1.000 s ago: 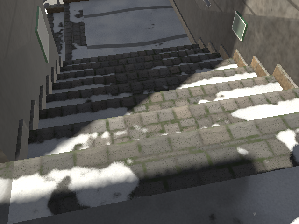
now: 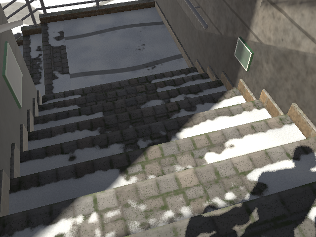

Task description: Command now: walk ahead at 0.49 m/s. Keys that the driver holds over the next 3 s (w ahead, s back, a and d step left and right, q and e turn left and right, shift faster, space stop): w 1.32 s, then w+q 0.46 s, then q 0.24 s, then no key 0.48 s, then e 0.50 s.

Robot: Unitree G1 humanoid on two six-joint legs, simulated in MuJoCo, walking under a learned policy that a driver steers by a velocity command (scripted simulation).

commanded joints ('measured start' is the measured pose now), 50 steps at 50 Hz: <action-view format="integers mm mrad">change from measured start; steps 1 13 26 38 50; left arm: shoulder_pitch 70 -188 262 349 96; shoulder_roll -16 84 -8 25 30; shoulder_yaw -16 39 24 5 74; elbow -18 -74 112 168 43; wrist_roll -8 -50 -9 22 -42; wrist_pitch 12 4 -59 -48 101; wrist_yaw -8 15 23 25 33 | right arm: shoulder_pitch -109 123 -165 -189 59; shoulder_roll -48 -147 -14 -78 -182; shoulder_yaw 6 -24 -24 -52 -72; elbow -97 0 -123 -208 -79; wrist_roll -19 -1 -17 -28 24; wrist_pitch -38 12 23 32 15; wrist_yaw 20 25 42 19 -21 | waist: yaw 66 37 64 14 92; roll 70 103 0 -14 126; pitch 52 3 34 44 100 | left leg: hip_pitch -273 218 -475 -226 -146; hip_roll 232 309 201 149 319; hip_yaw -148 -137 -109 -60 -294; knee -233 1 546 538 30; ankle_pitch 104 556 88 -48 68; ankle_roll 181 100 -33 -2 164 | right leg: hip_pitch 161 272 488 438 44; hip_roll -17 96 -96 -118 69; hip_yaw -55 -112 57 16 -74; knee -225 -639 -958 -622 32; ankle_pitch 241 296 482 767 199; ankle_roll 10 -16 -164 -100 53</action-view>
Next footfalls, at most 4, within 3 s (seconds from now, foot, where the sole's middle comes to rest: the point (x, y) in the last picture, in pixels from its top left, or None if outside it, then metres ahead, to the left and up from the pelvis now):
0.28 right None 0.33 -0.15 -0.78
0.80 left None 0.49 0.05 -0.78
1.32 right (190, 195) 0.77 -0.17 -0.94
1.88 left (136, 166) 1.07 0.11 -1.11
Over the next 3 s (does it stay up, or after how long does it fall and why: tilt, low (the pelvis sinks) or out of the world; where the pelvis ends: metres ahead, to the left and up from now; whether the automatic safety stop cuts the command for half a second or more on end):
stays up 1.10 -0.04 -0.35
